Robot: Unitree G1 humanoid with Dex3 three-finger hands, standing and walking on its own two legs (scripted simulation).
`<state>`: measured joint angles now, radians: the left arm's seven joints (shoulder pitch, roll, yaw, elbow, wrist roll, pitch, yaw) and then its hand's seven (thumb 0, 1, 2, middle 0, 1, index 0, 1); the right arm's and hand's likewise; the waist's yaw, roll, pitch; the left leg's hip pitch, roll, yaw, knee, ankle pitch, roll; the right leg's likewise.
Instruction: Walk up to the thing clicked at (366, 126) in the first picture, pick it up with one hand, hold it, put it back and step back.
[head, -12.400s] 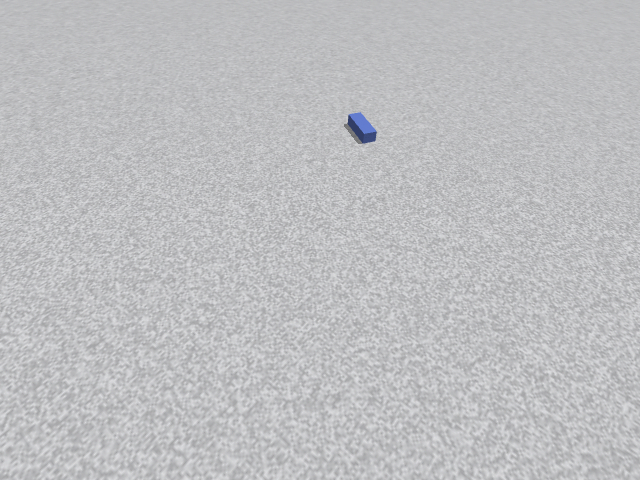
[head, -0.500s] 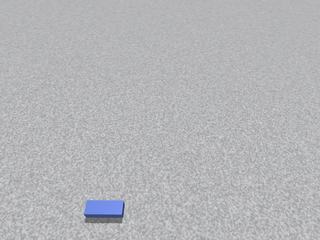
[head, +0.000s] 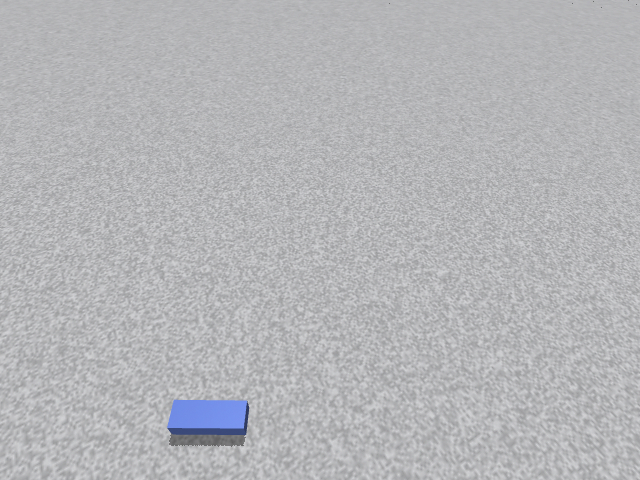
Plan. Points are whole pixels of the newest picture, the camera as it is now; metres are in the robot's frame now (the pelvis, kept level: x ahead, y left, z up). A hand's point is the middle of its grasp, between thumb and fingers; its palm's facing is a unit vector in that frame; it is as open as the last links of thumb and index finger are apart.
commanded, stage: stand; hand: left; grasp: from above
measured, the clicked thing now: (209, 417) +0.44 +0.31 -0.75
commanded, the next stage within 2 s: rise first in 0.54 s
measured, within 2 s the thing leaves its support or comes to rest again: neither
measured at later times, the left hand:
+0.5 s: hand out of the picture +0.06 +0.25 -0.16, palm faces -0.02 -0.94 -0.34, open 7.4 cm
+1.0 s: hand out of the picture +0.14 +0.26 -0.18, palm faces -0.06 -0.92 -0.38, open 11.1 cm
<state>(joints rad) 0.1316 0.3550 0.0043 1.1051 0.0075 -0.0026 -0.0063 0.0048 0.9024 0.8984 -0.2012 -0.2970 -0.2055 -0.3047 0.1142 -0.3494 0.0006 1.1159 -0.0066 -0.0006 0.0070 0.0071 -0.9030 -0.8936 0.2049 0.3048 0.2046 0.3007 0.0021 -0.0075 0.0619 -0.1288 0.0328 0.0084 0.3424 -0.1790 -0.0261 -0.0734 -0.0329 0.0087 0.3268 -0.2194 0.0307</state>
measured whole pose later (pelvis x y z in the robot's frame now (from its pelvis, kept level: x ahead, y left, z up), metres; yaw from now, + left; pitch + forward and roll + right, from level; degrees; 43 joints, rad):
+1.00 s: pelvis -0.02 +0.00 -0.03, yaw +0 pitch +8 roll -1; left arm -0.02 0.35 0.15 0.96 0.16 0.09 -0.04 0.00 0.09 1.00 -0.05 -0.95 -0.07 -0.94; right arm 0.24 -0.24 -0.03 0.73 0.03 -0.04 -0.01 0.01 -0.92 -0.90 0.20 0.30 0.20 0.30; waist -0.03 0.00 -0.03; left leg -0.54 0.04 -0.01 0.71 -0.31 -0.03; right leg -0.48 -0.02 0.01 0.69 -0.35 0.03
